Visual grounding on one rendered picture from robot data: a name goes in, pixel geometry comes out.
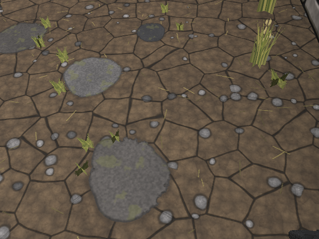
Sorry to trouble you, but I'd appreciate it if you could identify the right robot hand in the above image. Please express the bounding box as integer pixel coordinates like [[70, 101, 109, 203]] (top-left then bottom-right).
[[288, 229, 319, 239]]

